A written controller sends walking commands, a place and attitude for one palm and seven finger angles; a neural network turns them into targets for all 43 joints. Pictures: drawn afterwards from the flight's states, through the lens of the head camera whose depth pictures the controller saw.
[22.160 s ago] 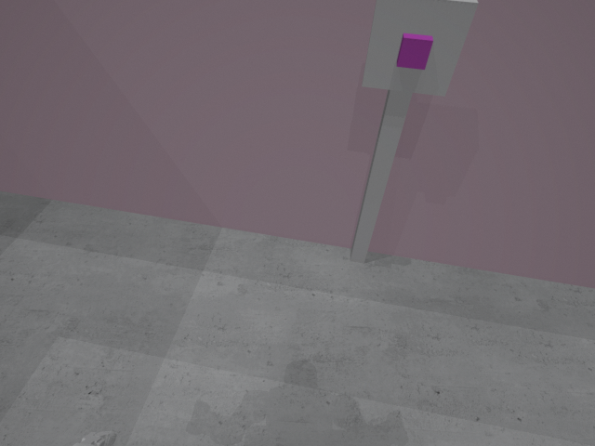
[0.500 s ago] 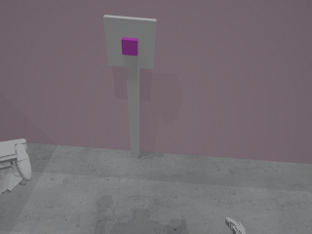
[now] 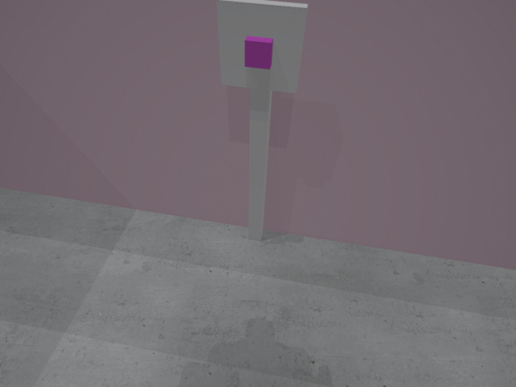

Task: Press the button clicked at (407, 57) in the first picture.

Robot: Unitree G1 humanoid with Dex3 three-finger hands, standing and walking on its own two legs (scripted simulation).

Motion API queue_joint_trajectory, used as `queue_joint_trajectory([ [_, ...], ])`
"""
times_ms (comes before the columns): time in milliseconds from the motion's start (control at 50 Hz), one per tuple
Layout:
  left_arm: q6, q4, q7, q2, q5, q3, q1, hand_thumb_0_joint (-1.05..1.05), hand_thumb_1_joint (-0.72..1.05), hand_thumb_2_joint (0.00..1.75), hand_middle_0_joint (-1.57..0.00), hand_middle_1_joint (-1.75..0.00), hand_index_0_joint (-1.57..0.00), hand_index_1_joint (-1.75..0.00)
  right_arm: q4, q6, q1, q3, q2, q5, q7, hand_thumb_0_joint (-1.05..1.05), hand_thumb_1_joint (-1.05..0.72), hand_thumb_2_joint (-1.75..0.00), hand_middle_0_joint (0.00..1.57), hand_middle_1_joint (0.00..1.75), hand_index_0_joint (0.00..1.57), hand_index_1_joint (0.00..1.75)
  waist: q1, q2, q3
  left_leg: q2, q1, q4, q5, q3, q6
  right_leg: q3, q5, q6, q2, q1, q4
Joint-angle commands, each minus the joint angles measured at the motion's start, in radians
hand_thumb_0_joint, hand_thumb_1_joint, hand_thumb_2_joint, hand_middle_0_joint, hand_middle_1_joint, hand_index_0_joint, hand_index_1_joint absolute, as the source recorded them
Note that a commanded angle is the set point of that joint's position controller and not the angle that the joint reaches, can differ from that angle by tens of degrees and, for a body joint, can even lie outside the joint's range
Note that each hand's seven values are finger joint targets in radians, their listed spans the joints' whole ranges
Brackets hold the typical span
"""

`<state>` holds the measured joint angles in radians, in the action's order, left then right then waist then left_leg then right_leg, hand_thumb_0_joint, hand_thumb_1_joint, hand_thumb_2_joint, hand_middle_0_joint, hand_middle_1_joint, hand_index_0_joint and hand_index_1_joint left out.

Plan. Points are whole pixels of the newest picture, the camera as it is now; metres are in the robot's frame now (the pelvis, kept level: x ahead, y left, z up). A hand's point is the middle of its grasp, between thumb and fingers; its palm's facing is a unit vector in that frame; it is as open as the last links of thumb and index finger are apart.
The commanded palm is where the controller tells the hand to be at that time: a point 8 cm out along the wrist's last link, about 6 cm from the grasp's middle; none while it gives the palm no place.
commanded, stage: let the arm hang, fingers relaxed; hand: left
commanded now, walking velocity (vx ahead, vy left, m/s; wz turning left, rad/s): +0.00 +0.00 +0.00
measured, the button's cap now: (258, 52) +0.85 +0.03 +0.14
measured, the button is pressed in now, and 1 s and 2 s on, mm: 0 0 0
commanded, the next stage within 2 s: stand and wait in 0.82 s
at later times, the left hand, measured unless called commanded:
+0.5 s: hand out of the picture +0.01 +0.21 -0.16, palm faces +0.03 -0.97 -0.24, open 7.0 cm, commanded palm none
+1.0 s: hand out of the picture +0.08 +0.22 -0.15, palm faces +0.00 -0.96 -0.26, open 7.4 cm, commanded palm none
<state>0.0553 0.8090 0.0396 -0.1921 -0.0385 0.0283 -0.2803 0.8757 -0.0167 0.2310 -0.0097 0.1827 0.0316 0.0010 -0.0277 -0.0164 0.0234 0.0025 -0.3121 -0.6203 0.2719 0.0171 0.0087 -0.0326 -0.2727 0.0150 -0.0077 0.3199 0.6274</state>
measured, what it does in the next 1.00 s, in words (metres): stands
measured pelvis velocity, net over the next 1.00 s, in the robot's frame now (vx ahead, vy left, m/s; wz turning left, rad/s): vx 0.02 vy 0.01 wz -0.01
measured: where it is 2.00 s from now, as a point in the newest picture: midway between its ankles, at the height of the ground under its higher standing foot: outside the picture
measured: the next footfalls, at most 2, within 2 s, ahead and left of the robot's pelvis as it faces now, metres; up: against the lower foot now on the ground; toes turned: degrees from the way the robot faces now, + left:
none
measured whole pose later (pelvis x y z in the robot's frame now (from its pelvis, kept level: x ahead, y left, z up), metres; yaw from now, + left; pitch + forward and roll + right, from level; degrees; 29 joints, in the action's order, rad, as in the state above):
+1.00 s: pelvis +0.02 +0.01 +0.02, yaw -1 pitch -2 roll +0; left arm 0.00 1.14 0.01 -0.23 -0.01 0.03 -0.14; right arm 1.12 -0.01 0.20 0.02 0.23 0.02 -0.02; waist -0.01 0.02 0.07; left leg 0.01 -0.17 -0.39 0.19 0.00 -0.01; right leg -0.02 -0.18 0.00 -0.01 0.17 0.39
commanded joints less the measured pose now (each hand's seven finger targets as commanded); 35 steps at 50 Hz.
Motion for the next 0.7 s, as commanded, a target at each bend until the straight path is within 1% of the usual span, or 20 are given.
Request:
queue_joint_trajectory([
  [0, -0.053, 0.047, -0.021, -0.142, 0.028, 0.020, 0.000, 0.00, 0.90, 0.90, -0.75, -0.90, -0.75, -0.90, 0.017, 0.019, 0.020, 0.025, 0.111, -0.001, -0.017, 0.00, -0.90, -0.90, 0.20, 0.30, 0.20, 0.30, 0.034, 0.245, -0.019, -0.100, -0.014, 0.253, -0.045, 0.108, -0.044, 0.095, 0.016, 0.024, -0.059, -0.099, -0.212],
  [20, -0.053, 0.077, -0.021, -0.144, 0.028, 0.018, -0.014, 0.00, 0.90, 0.90, -0.71, -0.86, -0.71, -0.86, 0.026, 0.016, 0.020, 0.027, 0.118, -0.006, -0.020, 0.00, -0.90, -0.90, 0.20, 0.30, 0.20, 0.30, 0.044, 0.205, -0.006, -0.100, -0.039, 0.262, -0.018, 0.111, -0.045, 0.092, 0.028, 0.027, -0.058, -0.128, -0.224],
  [40, -0.053, 0.109, -0.022, -0.142, 0.026, 0.019, -0.017, 0.00, 0.90, 0.90, -0.68, -0.82, -0.68, -0.82, 0.043, 0.016, 0.036, 0.033, 0.106, -0.006, -0.021, 0.00, -0.90, -0.90, 0.20, 0.30, 0.20, 0.30, 0.039, 0.119, -0.016, -0.094, -0.029, 0.271, 0.015, 0.104, -0.044, 0.095, 0.008, 0.029, -0.064, -0.136, -0.244],
  [60, -0.053, 0.133, -0.024, -0.142, 0.027, 0.016, -0.018, 0.00, 0.90, 0.90, -0.64, -0.78, -0.64, -0.78, 0.057, 0.014, 0.055, 0.036, 0.114, -0.008, -0.022, 0.00, -0.90, -0.90, 0.20, 0.30, 0.20, 0.30, 0.036, 0.060, -0.019, -0.086, -0.009, 0.271, 0.042, 0.094, -0.043, 0.100, -0.029, 0.030, -0.071, -0.124, -0.269],
  [80, -0.053, 0.155, -0.024, -0.143, 0.026, 0.014, -0.014, 0.00, 0.90, 0.90, -0.60, -0.74, -0.60, -0.74, 0.076, 0.012, 0.066, 0.038, 0.114, -0.009, -0.022, 0.00, -0.90, -0.90, 0.20, 0.30, 0.20, 0.30, 0.031, 0.046, -0.003, -0.077, 0.012, 0.269, 0.051, 0.084, -0.043, 0.106, -0.061, 0.034, -0.078, -0.099, -0.290],
  [100, -0.054, 0.173, -0.024, -0.145, 0.027, 0.013, -0.011, 0.00, 0.90, 0.90, -0.57, -0.70, -0.57, -0.70, 0.092, 0.011, 0.083, 0.039, 0.115, -0.009, -0.023, 0.00, -0.90, -0.90, 0.20, 0.30, 0.20, 0.30, 0.024, 0.044, 0.001, -0.079, 0.034, 0.273, 0.053, 0.082, -0.044, 0.107, -0.081, 0.036, -0.078, -0.079, -0.297],
  [140, -0.055, 0.204, -0.022, -0.151, 0.027, 0.014, -0.010, 0.00, 0.90, 0.90, -0.49, -0.62, -0.49, -0.62, 0.119, 0.011, 0.100, 0.040, 0.120, -0.011, -0.024, 0.00, -0.90, -0.90, 0.20, 0.30, 0.20, 0.30, 0.022, 0.037, 0.013, -0.085, 0.044, 0.285, 0.054, 0.087, -0.047, 0.101, -0.089, 0.036, -0.078, -0.070, -0.304],
  [180, -0.055, 0.231, -0.021, -0.155, 0.027, 0.014, -0.019, 0.00, 0.90, 0.90, -0.42, -0.54, -0.42, -0.54, 0.140, 0.012, 0.112, 0.041, 0.122, -0.012, -0.026, 0.00, -0.90, -0.90, 0.20, 0.30, 0.20, 0.30, 0.025, 0.056, 0.017, -0.090, 0.039, 0.301, 0.063, 0.094, -0.050, 0.089, -0.076, 0.035, -0.077, -0.081, -0.295],
  [200, -0.055, 0.245, -0.021, -0.156, 0.027, 0.014, -0.023, 0.00, 0.90, 0.90, -0.38, -0.50, -0.38, -0.50, 0.148, 0.012, 0.112, 0.042, 0.125, -0.012, -0.026, 0.00, -0.90, -0.90, 0.20, 0.30, 0.20, 0.30, 0.027, 0.034, 0.024, -0.091, 0.036, 0.305, 0.071, 0.096, -0.051, 0.087, -0.078, 0.035, -0.076, -0.081, -0.296],
  [240, -0.056, 0.266, -0.019, -0.158, 0.026, 0.013, -0.026, 0.00, 0.90, 0.90, -0.31, -0.42, -0.31, -0.42, 0.164, 0.013, 0.118, 0.044, 0.124, -0.013, -0.027, 0.00, -0.90, -0.90, 0.20, 0.30, 0.20, 0.30, 0.028, 0.019, 0.034, -0.087, 0.043, 0.300, 0.047, 0.085, -0.051, 0.086, -0.075, 0.037, -0.083, -0.079, -0.301],
  [260, -0.057, 0.275, -0.018, -0.156, 0.027, 0.012, -0.022, 0.00, 0.90, 0.90, -0.27, -0.38, -0.27, -0.38, 0.171, 0.012, 0.118, 0.044, 0.124, -0.013, -0.027, 0.00, -0.90, -0.90, 0.20, 0.30, 0.20, 0.30, 0.026, 0.021, 0.048, -0.085, 0.044, 0.301, 0.049, 0.087, -0.050, 0.090, -0.083, 0.038, -0.082, -0.069, -0.304],
  [300, -0.057, 0.287, -0.017, -0.159, 0.026, 0.014, -0.019, 0.00, 0.90, 0.90, -0.20, -0.30, -0.20, -0.30, 0.183, 0.014, 0.120, 0.045, 0.125, -0.013, -0.028, 0.00, -0.90, -0.90, 0.20, 0.30, 0.20, 0.30, 0.026, 0.038, 0.051, -0.088, 0.043, 0.308, 0.052, 0.089, -0.051, 0.086, -0.076, 0.037, -0.084, -0.072, -0.300],
  [340, -0.058, 0.297, -0.016, -0.159, 0.026, 0.015, -0.016, 0.00, 0.90, 0.90, -0.20, -0.30, -0.20, -0.30, 0.189, 0.014, 0.115, 0.045, 0.123, -0.013, -0.028, 0.00, -0.90, -0.90, 0.20, 0.30, 0.20, 0.30, 0.028, 0.041, 0.053, -0.089, 0.041, 0.312, 0.049, 0.091, -0.050, 0.083, -0.070, 0.038, -0.085, -0.079, -0.296],
  [400, -0.056, 0.302, -0.015, -0.157, 0.024, 0.018, -0.003, 0.00, 0.90, 0.90, -0.20, -0.30, -0.20, -0.30, 0.195, 0.013, 0.108, 0.046, 0.124, -0.011, -0.027, 0.00, -0.90, -0.90, 0.20, 0.30, 0.20, 0.30, 0.028, 0.031, 0.088, -0.084, 0.019, 0.320, 0.080, 0.091, -0.049, 0.092, -0.103, 0.036, -0.086, -0.066, -0.307],
  [440, -0.057, 0.303, -0.015, -0.160, 0.024, 0.019, 0.005, 0.00, 0.90, 0.90, -0.20, -0.30, -0.20, -0.30, 0.198, 0.013, 0.104, 0.047, 0.118, -0.010, -0.026, 0.00, -0.90, -0.90, 0.20, 0.30, 0.20, 0.30, 0.030, 0.022, 0.079, -0.080, 0.028, 0.311, 0.061, 0.086, -0.049, 0.094, -0.100, 0.037, -0.088, -0.069, -0.308],
  [480, -0.058, 0.299, -0.015, -0.157, 0.024, 0.020, 0.021, 0.00, 0.90, 0.90, -0.20, -0.30, -0.20, -0.30, 0.198, 0.013, 0.099, 0.049, 0.119, -0.009, -0.026, 0.00, -0.90, -0.90, 0.20, 0.30, 0.20, 0.30, 0.025, 0.014, 0.087, -0.078, 0.032, 0.310, 0.064, 0.084, -0.047, 0.102, -0.118, 0.036, -0.090, -0.056, -0.317],
  [520, -0.058, 0.292, -0.015, -0.162, 0.022, 0.022, 0.028, 0.00, 0.90, 0.90, -0.20, -0.30, -0.20, -0.30, 0.197, 0.013, 0.091, 0.051, 0.124, -0.010, -0.025, 0.00, -0.90, -0.90, 0.20, 0.30, 0.20, 0.30, 0.027, 0.037, 0.091, -0.079, 0.033, 0.310, 0.065, 0.085, -0.046, 0.103, -0.116, 0.036, -0.087, -0.050, -0.314],
  [580, -0.061, 0.287, -0.016, -0.160, 0.022, 0.026, 0.048, 0.00, 0.90, 0.90, -0.20, -0.30, -0.20, -0.30, 0.195, 0.020, 0.075, 0.050, 0.124, -0.008, -0.025, 0.00, -0.90, -0.90, 0.20, 0.30, 0.20, 0.30, 0.028, 0.047, 0.067, -0.088, 0.030, 0.324, 0.037, 0.094, -0.046, 0.098, -0.053, 0.032, -0.087, -0.088, -0.298],
  [620, -0.066, 0.283, -0.016, -0.164, 0.022, 0.027, 0.055, 0.00, 0.90, 0.90, -0.20, -0.30, -0.20, -0.30, 0.190, 0.024, 0.062, 0.053, 0.134, -0.012, -0.026, 0.00, -0.90, -0.90, 0.20, 0.30, 0.20, 0.30, 0.031, 0.036, 0.051, -0.091, 0.048, 0.312, -0.018, 0.087, -0.045, 0.094, -0.008, 0.031, -0.088, -0.103, -0.294],
  [680, -0.071, 0.283, -0.016, -0.165, 0.025, 0.025, 0.076, 0.00, 0.90, 0.90, -0.20, -0.30, -0.20, -0.30, 0.195, 0.029, 0.046, 0.050, 0.133, -0.012, -0.027, 0.00, -0.90, -0.90, 0.20, 0.30, 0.20, 0.30, 0.027, 0.027, 0.023, -0.093, 0.082, 0.299, -0.119, 0.080, -0.041, 0.093, 0.074, 0.030, -0.096, -0.130, -0.290],
])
